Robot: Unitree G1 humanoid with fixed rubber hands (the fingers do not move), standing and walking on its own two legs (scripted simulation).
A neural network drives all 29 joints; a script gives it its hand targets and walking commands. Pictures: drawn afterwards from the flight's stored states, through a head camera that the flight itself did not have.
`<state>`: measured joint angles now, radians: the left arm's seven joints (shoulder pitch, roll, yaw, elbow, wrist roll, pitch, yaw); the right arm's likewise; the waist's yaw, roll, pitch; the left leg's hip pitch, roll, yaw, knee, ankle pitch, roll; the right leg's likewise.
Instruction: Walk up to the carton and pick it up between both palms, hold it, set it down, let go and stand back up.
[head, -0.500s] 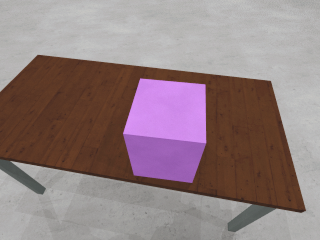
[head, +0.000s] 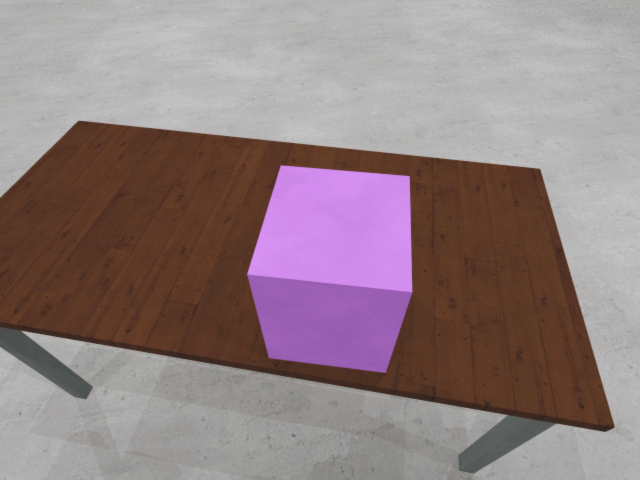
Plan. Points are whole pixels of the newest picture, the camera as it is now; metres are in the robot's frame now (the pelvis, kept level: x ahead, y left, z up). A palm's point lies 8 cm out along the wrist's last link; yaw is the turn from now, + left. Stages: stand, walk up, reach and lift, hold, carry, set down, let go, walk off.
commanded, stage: stand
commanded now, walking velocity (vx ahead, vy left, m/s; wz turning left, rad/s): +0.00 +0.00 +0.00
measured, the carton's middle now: (335, 272) +0.43 -0.01 -0.04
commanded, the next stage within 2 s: walk up in 0.62 s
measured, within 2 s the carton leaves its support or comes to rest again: neither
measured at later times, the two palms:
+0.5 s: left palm out of the picture -0.03 +0.19 -0.15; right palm out of the picture -0.04 -0.20 -0.15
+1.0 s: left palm out of the picture +0.00 +0.23 -0.15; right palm out of the picture -0.01 -0.22 -0.15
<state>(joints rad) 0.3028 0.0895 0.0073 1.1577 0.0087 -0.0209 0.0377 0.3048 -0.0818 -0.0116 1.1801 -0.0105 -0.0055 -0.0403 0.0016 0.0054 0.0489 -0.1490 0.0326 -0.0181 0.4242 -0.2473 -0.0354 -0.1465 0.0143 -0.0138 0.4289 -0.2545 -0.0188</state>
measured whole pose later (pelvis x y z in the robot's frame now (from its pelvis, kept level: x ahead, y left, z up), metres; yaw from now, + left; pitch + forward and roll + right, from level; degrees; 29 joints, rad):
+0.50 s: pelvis +0.00 +0.00 +0.00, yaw +0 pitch -2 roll +0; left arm 0.31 0.08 0.00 1.15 0.00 -0.02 0.04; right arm 0.31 -0.09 -0.01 1.18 -0.01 0.00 -0.04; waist 0.00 0.00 0.07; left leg -0.15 0.04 -0.02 0.42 -0.24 -0.04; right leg -0.15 0.01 -0.02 0.43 -0.25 -0.02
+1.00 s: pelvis -0.02 +0.00 -0.01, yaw -1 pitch -2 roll +0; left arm 0.26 0.16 0.03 1.02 0.00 0.00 0.06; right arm 0.24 -0.14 -0.03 1.06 -0.01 0.00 -0.06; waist 0.00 0.00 0.09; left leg -0.23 0.04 0.00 0.54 -0.27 -0.04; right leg -0.24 0.02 -0.01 0.54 -0.27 -0.02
